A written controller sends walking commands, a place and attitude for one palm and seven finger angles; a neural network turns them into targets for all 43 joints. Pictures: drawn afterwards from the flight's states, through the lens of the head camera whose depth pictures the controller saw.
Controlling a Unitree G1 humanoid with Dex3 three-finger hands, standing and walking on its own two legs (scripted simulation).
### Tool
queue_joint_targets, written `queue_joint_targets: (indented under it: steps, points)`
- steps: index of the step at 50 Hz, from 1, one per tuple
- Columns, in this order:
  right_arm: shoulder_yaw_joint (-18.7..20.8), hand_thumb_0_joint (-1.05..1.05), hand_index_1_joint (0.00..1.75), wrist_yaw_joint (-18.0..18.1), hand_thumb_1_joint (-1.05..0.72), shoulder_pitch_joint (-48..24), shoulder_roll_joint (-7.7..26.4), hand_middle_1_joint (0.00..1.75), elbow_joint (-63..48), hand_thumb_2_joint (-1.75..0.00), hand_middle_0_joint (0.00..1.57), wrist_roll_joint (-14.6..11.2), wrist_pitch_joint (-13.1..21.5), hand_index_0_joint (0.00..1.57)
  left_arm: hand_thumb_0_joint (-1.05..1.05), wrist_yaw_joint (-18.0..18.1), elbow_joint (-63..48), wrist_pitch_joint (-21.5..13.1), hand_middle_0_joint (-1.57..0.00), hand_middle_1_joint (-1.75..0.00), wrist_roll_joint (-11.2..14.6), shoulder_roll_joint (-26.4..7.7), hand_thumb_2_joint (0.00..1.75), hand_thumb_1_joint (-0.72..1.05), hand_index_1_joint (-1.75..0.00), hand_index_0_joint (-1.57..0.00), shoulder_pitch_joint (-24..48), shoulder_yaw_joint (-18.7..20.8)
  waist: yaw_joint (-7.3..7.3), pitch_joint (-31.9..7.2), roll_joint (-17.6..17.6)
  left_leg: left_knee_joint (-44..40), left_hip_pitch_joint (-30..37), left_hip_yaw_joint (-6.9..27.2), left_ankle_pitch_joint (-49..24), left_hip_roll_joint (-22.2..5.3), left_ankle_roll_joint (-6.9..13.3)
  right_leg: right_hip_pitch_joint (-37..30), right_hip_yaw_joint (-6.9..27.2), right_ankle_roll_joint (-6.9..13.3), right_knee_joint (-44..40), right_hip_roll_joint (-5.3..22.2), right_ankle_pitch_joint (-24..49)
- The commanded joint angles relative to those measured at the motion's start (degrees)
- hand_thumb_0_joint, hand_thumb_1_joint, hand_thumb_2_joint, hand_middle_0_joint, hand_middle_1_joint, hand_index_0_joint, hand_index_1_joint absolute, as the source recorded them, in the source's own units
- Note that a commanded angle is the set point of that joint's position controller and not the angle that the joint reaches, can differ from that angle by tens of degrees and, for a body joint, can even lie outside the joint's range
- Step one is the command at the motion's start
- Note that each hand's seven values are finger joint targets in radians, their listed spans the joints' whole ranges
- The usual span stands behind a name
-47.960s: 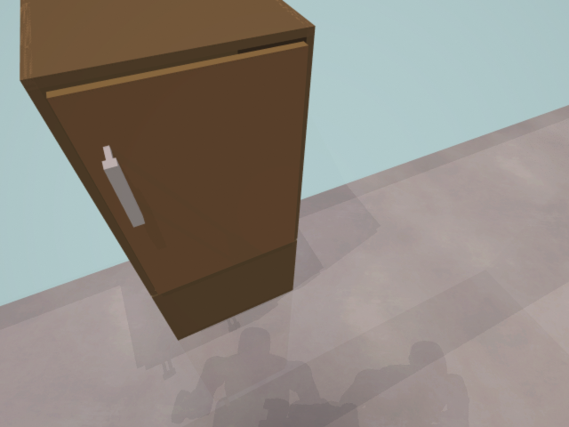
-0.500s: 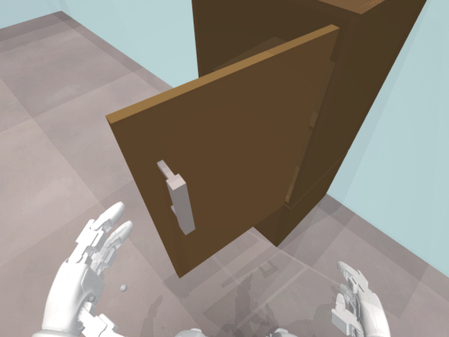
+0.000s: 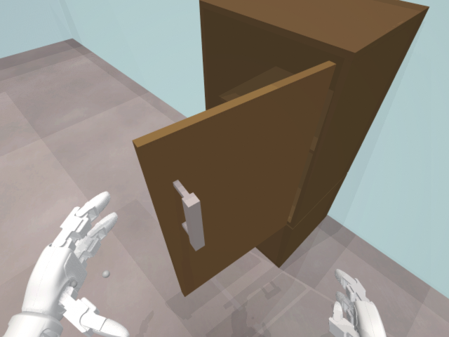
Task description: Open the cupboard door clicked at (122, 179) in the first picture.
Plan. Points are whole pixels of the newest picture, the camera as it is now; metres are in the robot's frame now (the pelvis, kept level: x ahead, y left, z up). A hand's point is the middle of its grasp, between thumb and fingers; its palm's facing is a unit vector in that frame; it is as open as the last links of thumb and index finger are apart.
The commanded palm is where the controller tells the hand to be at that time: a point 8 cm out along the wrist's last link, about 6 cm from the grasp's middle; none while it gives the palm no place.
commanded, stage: draw the hand back to the body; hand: left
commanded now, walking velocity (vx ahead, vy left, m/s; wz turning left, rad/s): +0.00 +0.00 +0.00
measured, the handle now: (188, 216) +0.31 +0.10 +0.06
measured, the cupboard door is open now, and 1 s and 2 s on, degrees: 82 82 82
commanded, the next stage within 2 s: step back with the hand held close in 1.08 s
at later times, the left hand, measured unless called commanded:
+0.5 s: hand (51, 226) +0.21 +0.25 +0.17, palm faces +0.38 -0.83 -0.41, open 11.6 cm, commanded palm +0.16 +0.30 +0.19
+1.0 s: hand (44, 220) +0.21 +0.25 +0.19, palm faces +0.43 -0.81 -0.40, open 7.5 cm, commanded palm +0.16 +0.29 +0.21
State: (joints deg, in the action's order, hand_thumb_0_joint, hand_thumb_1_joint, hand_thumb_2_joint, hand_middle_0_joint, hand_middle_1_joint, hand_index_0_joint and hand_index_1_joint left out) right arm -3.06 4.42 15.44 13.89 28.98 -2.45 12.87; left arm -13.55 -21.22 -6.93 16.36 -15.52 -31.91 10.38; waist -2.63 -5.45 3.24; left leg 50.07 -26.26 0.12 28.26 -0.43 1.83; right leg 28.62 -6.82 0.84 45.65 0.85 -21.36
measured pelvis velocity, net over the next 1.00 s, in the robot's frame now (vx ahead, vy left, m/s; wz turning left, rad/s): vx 0.01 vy -0.01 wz -0.02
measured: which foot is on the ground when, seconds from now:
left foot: down 0.00-1.00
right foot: down 0.00-1.00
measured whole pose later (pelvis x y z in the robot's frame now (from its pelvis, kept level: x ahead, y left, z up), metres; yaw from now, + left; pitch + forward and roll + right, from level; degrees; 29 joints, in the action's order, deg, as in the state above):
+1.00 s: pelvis +0.01 -0.01 +0.04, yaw -1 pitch -5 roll -1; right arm -1.4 3.7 11.2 13.2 37.1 0.5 6.0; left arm 6.3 -22.4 -4.0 2.6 -19.2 -26.5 18.0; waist -4.5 1.7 3.5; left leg 23.2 -1.3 -1.9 16.8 0.0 1.3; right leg 5.6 -4.8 1.0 21.9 -0.1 -11.4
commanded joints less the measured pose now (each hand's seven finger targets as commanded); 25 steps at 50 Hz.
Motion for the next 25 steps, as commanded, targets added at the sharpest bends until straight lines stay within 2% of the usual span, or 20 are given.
queue_joint_targets:
  steps: [1,2,3,4,6,7,10,11,16,17,19,22,25]
  points:
    - [3.0,0.0,0.3,1.9,-0.9,-5.4,5.5,0.3,-9.1,-0.9,0.2,1.1,3.6,0.2,0.0,9.6,-18.1,-2.0,-0.16,-0.3,-8.8,-17.0,0.39,-0.29,-0.3,-0.16,4.3,9.8,-2.1,-4.7,1.4,-14.3,-0.6,2.0,-15.6,-0.1,-1.3,-13.3,5.5,1.3,-9.8,-0.1,9.0]
    - [2.7,0.0,0.3,2.2,-0.9,-5.4,4.4,0.3,-8.5,-0.9,0.2,1.6,3.2,0.2,0.0,14.1,-16.7,-0.3,-0.16,-0.3,-10.0,-12.6,0.4,-0.26,-0.3,-0.16,0.7,8.1,-1.22,-1.7,1.2,-15.6,-0.6,1.8,-13.7,0.3,-1.5,-12.8,5.2,1.3,-11.7,0.1,6.9]
    - [2.4,0.0,0.3,2.1,-0.9,-5.7,4.4,0.3,-8.7,-0.9,0.2,1.8,2.9,0.2,0.0,15.7,-16.2,0.9,-0.16,-0.3,-10.4,-8.3,0.42,-0.22,-0.3,-0.16,-0.7,4.6,-0.35,0.8,-0.8,-16.1,-0.6,2.1,-13.4,0.2,-1.6,-12.3,4.7,1.1,-12.2,0.3,6.6]
    - [2.2,0.0,0.3,1.9,-0.9,-5.7,4.4,0.3,-8.2,-0.9,0.2,1.7,2.4,0.2,0.0,17.0,-16.6,1.4,-0.16,-0.3,-11.5,-7.0,0.43,-0.18,-0.3,-0.16,-0.3,3.1,-0.13,1.5,1.9,-16.9,0.6,2.1,-15.2,-0.2,-1.5,-13.2,4.3,1.1,-12.4,0.4,8.1]
    - [2.2,0.0,0.3,1.7,-0.9,-6.0,4.7,0.3,-7.4,-0.9,0.2,1.8,1.6,0.2,0.0,19.0,-16.8,1.7,-0.16,-0.3,-12.8,-7.8,0.47,-0.12,-0.3,-0.16,0.7,3.3,-0.05,1.6,2.7,-18.4,3.4,2.3,-17.3,-0.6,-1.5,-14.4,3.9,1.0,-13.5,0.4,9.3]
    - [2.4,0.0,0.3,1.8,-0.9,-6.5,5.0,0.3,-7.1,-0.9,0.2,1.9,1.4,0.2,0.0,19.7,-16.5,1.7,-0.16,-0.3,-13.3,-9.0,0.48,-0.08,-0.3,-0.16,1.0,4.1,-0.31,1.2,0.5,-19.0,4.5,2.2,-18.6,-0.7,-1.3,-15.6,3.9,1.0,-14.4,0.3,10.4]
    - [2.4,0.0,0.3,1.7,-0.9,-6.8,5.0,0.3,-6.4,-0.9,0.2,2.3,1.1,0.2,0.0,21.1,-17.1,1.2,-0.17,-0.3,-14.5,-9.6,0.52,0.02,-0.3,-0.17,1.3,4.9,-0.38,0.4,0.1,-21.5,7.9,2.4,-22.4,-1.1,-1.5,-18.1,3.5,0.8,-15.4,0.3,12.5]
    - [2.4,0.0,0.3,1.6,-0.9,-7.1,5.1,0.3,-6.1,-0.9,0.2,2.3,1.0,0.2,0.0,21.3,-17.4,1.1,-0.17,-0.3,-14.7,-9.5,0.54,0.06,-0.3,-0.17,1.8,4.7,-0.37,0.2,0.9,-22.3,9.1,2.5,-23.1,-1.2,-1.7,-18.4,3.6,0.7,-15.9,0.3,12.5]
    - [2.5,0.0,0.3,1.4,-0.9,-8.4,5.1,0.3,-4.6,-0.9,0.2,2.6,0.5,0.2,0.0,22.0,-16.9,0.8,-0.18,-0.3,-15.1,-11.1,0.62,0.23,-0.3,-0.18,3.8,7.4,-0.88,0.7,0.2,-25.4,12.9,2.4,-29.0,-1.6,-2.4,-22.3,3.5,0.7,-18.4,0.2,16.0]
    - [2.6,0.0,0.3,1.4,-0.9,-8.9,5.3,0.3,-4.1,-0.9,0.2,2.6,0.4,0.2,0.0,22.1,-16.6,0.8,-0.18,-0.3,-15.2,-12.1,0.63,0.27,-0.3,-0.18,4.4,8.5,-1.17,0.9,1.0,-26.0,13.3,2.5,-30.7,-1.7,-2.6,-23.3,3.5,0.9,-18.8,0.2,16.7]
    - [2.5,0.0,0.3,1.0,-0.9,-8.8,5.1,0.3,-3.7,-0.9,0.2,2.8,0.2,0.2,0.0,22.1,-17.0,0.5,-0.18,-0.3,-15.1,-11.6,0.66,0.34,-0.3,-0.18,4.5,8.9,-1.23,1.3,2.8,-26.8,14.5,2.5,-33.5,-1.9,-3.2,-24.2,3.5,0.9,-19.4,0.2,17.8]
    - [2.8,0.0,0.3,0.6,-0.9,-9.3,5.3,0.3,-3.0,-0.9,0.2,3.0,-0.2,0.2,0.0,21.8,-15.5,0.5,-0.18,-0.3,-15.0,-11.8,0.7,0.44,-0.3,-0.18,5.1,9.9,-1.42,1.5,0.7,-27.5,16.1,2.3,-36.7,-2.1,-3.3,-25.7,3.4,0.9,-20.6,0.1,20.1]
    - [3.1,0.0,0.3,0.1,-0.9,-9.4,5.4,0.3,-2.6,-0.9,0.2,2.9,-0.9,0.2,0.0,21.6,-15.5,0.3,-0.19,-0.3,-14.9,-12.2,0.75,0.55,-0.3,-0.19,6.2,11.2,-1.42,1.8,1.4,-28.4,17.3,2.1,-37.6,-2.2,-3.4,-26.4,3.7,0.8,-21.4,0.0,20.8]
